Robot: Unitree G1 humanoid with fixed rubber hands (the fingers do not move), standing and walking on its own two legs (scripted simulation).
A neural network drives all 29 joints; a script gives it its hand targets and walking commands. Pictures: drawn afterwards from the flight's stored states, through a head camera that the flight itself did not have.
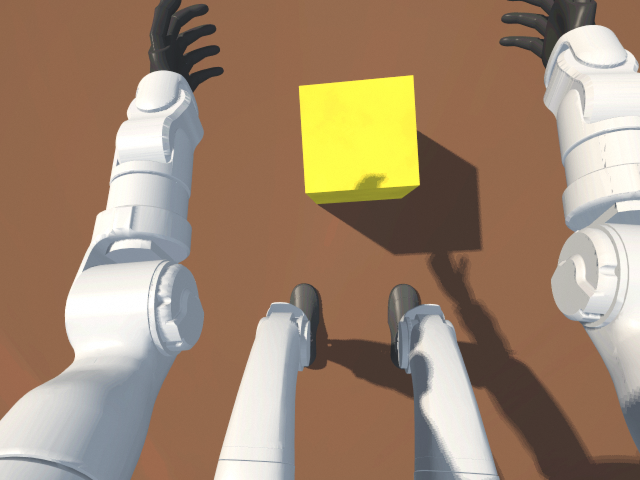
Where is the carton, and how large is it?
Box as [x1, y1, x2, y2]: [299, 75, 419, 203]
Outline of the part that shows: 412,75 299,86 305,192 316,203 399,198 419,184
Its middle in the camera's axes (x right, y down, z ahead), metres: +0.08 -0.20 +0.84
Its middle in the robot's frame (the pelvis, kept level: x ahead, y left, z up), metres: +0.54 -0.01 -0.53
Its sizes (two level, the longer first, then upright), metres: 0.210 0.200 0.250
